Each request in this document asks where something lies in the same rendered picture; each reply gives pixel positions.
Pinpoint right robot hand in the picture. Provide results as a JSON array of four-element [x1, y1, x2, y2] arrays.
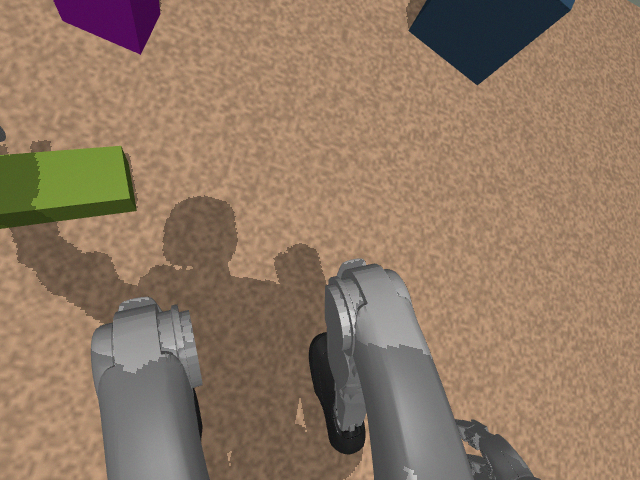
[[455, 419, 534, 480]]

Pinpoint right robot foot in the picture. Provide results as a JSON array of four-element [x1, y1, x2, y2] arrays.
[[309, 332, 366, 454]]

